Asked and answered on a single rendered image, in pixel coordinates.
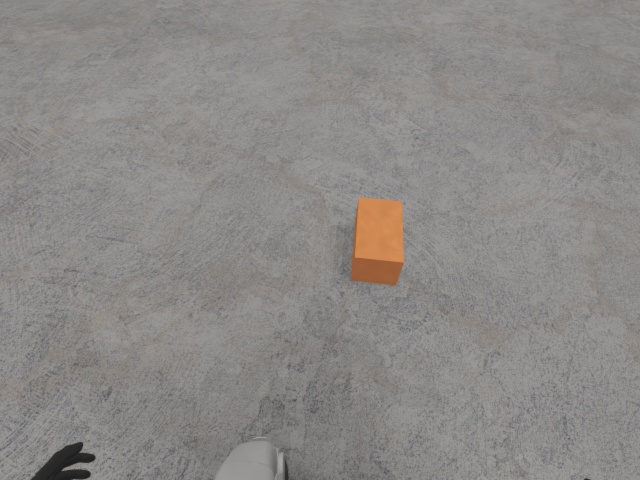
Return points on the robot left hand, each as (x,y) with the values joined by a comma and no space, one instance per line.
(68,456)

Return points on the robot left thigh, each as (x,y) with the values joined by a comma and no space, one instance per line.
(256,460)

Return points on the carton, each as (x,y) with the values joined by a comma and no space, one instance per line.
(378,254)

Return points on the left robot shin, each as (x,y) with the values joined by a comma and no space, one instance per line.
(262,439)

